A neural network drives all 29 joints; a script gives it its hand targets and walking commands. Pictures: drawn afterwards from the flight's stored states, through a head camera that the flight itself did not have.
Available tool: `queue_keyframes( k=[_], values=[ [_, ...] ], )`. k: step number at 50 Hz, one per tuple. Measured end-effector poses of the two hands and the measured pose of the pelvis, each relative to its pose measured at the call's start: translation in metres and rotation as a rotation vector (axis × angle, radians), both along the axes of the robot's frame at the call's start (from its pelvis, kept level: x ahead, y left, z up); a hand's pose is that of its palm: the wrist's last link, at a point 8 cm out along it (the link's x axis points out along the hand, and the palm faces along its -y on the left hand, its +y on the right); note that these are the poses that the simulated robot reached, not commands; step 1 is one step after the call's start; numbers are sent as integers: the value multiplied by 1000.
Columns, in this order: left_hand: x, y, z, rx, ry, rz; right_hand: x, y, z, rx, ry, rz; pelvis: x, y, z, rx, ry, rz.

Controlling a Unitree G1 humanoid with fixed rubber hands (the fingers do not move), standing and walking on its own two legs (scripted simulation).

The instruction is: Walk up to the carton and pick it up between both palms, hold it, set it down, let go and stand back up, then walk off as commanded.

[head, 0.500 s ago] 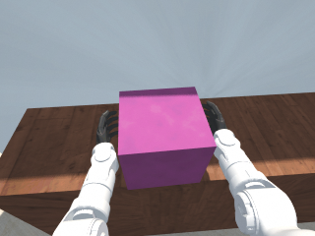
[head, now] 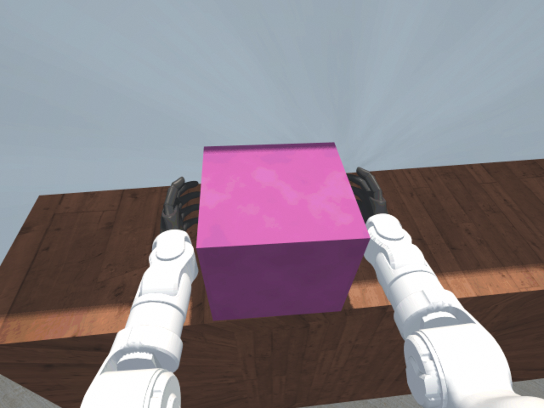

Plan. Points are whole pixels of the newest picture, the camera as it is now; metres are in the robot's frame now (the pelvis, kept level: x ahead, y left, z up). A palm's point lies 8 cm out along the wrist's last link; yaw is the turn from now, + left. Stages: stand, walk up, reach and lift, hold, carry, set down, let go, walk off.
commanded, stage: reach and lift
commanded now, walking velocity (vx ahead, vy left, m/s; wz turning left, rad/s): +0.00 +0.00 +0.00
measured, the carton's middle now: (274, 230) +0.41 +0.03 +0.05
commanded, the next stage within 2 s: hold in 1.52 s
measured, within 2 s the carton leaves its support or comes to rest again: neither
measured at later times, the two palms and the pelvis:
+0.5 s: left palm (166, 213) +0.36 +0.17 +0.14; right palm (385, 210) +0.39 -0.13 +0.13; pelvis -0.01 +0.00 +0.00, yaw +0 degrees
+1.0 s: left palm (164, 193) +0.37 +0.17 +0.17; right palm (387, 196) +0.40 -0.13 +0.15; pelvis -0.01 +0.00 +0.00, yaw +0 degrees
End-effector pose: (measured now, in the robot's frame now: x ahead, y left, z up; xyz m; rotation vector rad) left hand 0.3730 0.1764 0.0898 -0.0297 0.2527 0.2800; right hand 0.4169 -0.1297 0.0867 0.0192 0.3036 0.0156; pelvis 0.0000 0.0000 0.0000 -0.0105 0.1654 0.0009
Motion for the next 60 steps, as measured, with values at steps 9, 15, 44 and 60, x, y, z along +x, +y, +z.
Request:
queue_keyframes(
  k=[9,15,44,60],
  values=[
    [4,-2,18,-1,-2,-29,-6,-3,11,-7,-1,-28,-1,1,0,-3,-4,1],
    [0,-3,31,-8,-12,-42,-15,-5,23,-5,-9,-42,-4,3,1,-4,-25,1],
    [-2,-1,75,60,-7,-67,-19,-3,63,-17,-17,-45,-8,-2,3,0,-75,2],
    [-12,-2,89,58,-23,-78,-33,-4,79,1,-33,-61,-13,-1,3,-1,-110,2]
  ],
)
